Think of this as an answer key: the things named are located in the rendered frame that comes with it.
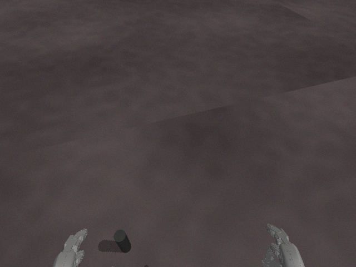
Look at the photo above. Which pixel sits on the right robot hand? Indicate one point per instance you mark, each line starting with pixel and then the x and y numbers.
pixel 287 253

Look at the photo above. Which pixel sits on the can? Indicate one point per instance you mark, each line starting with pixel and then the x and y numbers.
pixel 122 241

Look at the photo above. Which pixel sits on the left robot hand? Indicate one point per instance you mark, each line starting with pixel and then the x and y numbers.
pixel 70 256

